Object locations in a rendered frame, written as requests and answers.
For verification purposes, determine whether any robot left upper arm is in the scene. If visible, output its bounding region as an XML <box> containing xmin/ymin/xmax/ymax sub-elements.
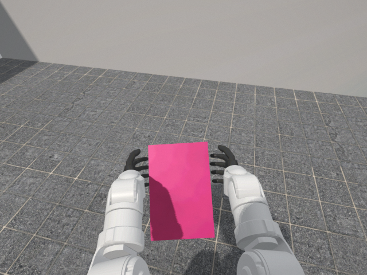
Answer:
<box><xmin>88</xmin><ymin>255</ymin><xmax>150</xmax><ymax>275</ymax></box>

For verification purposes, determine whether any carton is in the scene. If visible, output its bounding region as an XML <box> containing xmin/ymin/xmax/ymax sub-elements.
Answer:
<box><xmin>148</xmin><ymin>142</ymin><xmax>215</xmax><ymax>241</ymax></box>

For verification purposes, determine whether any robot left hand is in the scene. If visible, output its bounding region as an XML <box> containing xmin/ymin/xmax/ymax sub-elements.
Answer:
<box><xmin>123</xmin><ymin>149</ymin><xmax>149</xmax><ymax>187</ymax></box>

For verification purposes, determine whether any robot right hand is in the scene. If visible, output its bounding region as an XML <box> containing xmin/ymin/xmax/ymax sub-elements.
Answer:
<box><xmin>210</xmin><ymin>145</ymin><xmax>238</xmax><ymax>184</ymax></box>

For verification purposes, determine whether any left robot forearm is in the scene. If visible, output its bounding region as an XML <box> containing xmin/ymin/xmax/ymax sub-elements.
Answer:
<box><xmin>87</xmin><ymin>170</ymin><xmax>146</xmax><ymax>275</ymax></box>

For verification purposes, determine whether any right robot forearm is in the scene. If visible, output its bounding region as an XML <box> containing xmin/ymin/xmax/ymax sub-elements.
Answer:
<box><xmin>223</xmin><ymin>165</ymin><xmax>296</xmax><ymax>258</ymax></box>

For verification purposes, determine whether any robot right upper arm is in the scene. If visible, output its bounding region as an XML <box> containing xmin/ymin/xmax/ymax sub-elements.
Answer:
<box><xmin>237</xmin><ymin>249</ymin><xmax>304</xmax><ymax>275</ymax></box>

